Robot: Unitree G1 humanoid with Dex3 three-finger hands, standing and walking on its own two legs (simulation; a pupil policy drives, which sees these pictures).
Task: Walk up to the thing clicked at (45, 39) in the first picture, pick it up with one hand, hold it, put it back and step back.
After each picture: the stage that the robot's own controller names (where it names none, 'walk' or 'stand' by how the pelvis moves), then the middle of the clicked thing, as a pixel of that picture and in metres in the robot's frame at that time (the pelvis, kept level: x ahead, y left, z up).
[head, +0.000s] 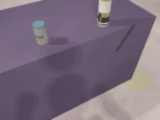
stand; (41, 32) +0.69 +0.26 +0.00
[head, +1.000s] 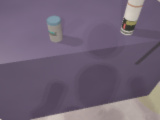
rise first; (55, 29) +0.65 +0.22 +0.01
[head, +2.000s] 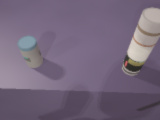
rise first; (31, 52) +0.45 +0.24 +0.03
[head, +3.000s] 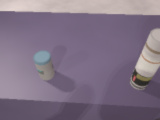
stand; (44, 65) +0.44 +0.19 +0.00
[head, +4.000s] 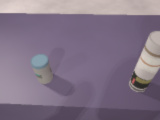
stand; (42, 69) +0.42 +0.20 +0.00
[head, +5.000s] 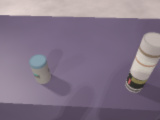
stand; (40, 69) +0.43 +0.21 +0.00
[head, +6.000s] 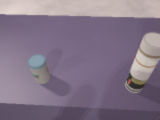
stand; (39, 69) +0.43 +0.21 +0.00
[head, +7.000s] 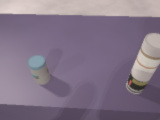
stand; (39, 70) +0.42 +0.21 +0.00
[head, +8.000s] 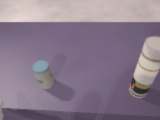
rise first; (43, 75) +0.41 +0.22 +0.00
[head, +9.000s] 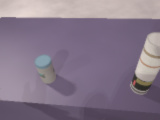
go down; (46, 69) +0.43 +0.21 +0.00
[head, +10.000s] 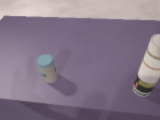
go down; (47, 69) +0.43 +0.21 +0.01
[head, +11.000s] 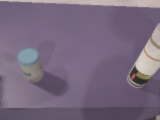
go down; (31, 66) +0.41 +0.19 +0.04
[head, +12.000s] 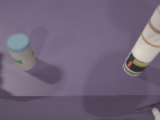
close in; (22, 52) +0.43 +0.20 +0.06
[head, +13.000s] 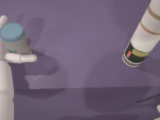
close; (17, 43) +0.45 +0.21 +0.08
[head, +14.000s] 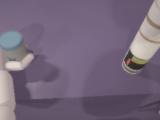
lift; (16, 51) +0.43 +0.21 +0.07
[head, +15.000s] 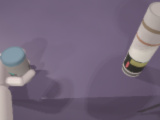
lift; (18, 66) +0.38 +0.22 +0.07
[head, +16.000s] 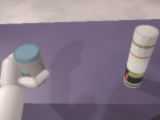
lift; (31, 66) +0.32 +0.17 +0.18
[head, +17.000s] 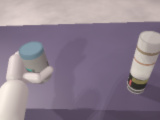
hold; (36, 63) +0.34 +0.17 +0.17
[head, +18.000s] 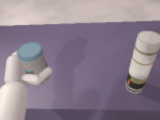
hold; (35, 64) +0.33 +0.17 +0.17
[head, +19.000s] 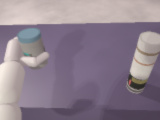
crouch; (33, 49) +0.38 +0.18 +0.19
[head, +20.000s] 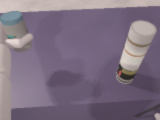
lower; (17, 32) +0.47 +0.21 +0.16
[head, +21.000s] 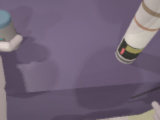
lower; (4, 31) +0.49 +0.22 +0.08
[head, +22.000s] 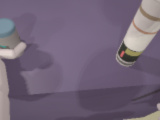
lower; (8, 39) +0.47 +0.22 +0.08
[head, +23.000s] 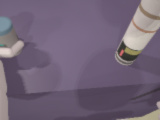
lower; (6, 38) +0.48 +0.22 +0.08
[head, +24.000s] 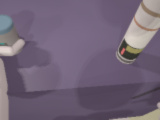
rest; (7, 36) +0.48 +0.22 +0.08
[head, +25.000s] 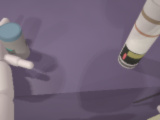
withdraw; (15, 43) +0.46 +0.21 +0.07
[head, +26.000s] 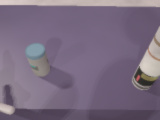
sink last; (38, 60) +0.43 +0.19 +0.05
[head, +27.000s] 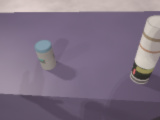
stand; (46, 55) +0.48 +0.21 +0.05
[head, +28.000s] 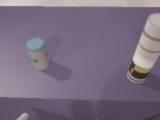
stand; (38, 54) +0.47 +0.20 +0.06
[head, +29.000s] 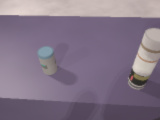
stand; (47, 61) +0.48 +0.19 +0.00
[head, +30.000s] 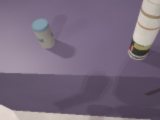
walk; (44, 34) +0.55 +0.21 +0.02
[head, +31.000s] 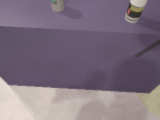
walk; out of the picture +0.78 +0.15 +0.02
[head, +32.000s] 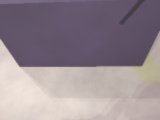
walk; out of the picture +1.08 +0.26 +0.02
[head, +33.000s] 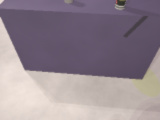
stand; out of the picture +1.14 +0.16 +0.00
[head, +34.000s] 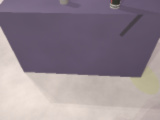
stand; out of the picture +1.15 +0.19 +0.00
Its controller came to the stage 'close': yes
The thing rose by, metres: 0.20
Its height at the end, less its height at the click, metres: +0.00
